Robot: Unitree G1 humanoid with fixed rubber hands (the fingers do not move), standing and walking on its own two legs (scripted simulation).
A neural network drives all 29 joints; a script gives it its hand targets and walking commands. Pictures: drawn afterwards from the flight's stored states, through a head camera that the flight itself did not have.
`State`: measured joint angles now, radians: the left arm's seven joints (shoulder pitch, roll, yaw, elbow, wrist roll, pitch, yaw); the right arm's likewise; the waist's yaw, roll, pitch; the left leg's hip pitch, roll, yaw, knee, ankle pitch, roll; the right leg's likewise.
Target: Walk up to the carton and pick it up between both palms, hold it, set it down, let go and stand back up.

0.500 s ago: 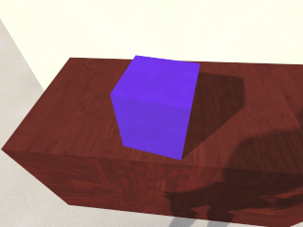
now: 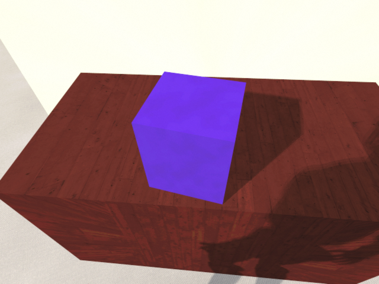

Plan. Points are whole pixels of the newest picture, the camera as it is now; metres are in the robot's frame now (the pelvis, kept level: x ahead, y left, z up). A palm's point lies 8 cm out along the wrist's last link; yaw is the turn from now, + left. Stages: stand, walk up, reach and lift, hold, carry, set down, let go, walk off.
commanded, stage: stand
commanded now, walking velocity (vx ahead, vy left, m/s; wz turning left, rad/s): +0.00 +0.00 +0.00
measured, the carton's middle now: (193, 138) +0.45 -0.01 +0.03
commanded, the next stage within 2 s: none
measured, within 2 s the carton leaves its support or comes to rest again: neither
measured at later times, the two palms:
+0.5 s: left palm out of the picture +0.04 +0.25 -0.13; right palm out of the picture +0.06 -0.24 -0.13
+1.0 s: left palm out of the picture +0.03 +0.25 -0.13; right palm out of the picture +0.03 -0.24 -0.13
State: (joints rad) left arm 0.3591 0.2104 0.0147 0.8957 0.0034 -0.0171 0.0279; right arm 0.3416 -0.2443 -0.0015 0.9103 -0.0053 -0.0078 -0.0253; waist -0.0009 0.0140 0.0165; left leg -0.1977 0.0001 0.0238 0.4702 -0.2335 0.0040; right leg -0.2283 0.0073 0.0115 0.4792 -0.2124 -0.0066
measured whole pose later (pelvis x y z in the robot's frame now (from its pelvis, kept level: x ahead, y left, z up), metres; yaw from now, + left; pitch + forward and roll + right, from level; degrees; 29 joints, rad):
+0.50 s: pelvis +0.02 +0.00 +0.00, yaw +0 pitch -2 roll +0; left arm 0.32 0.20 0.00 0.95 0.00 -0.02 0.04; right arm 0.31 -0.23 0.01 0.94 0.00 -0.02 -0.04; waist 0.01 0.01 0.02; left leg -0.16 0.00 0.02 0.44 -0.25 0.01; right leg -0.19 0.00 0.01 0.45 -0.23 0.00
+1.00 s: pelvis +0.02 +0.01 +0.00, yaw +0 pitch -2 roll +0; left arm 0.32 0.20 0.00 0.99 0.00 -0.01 0.04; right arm 0.32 -0.22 0.01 1.00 0.00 -0.01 -0.04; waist 0.01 0.00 0.03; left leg -0.15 -0.01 0.03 0.43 -0.24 0.01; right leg -0.18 0.00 0.01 0.43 -0.22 0.00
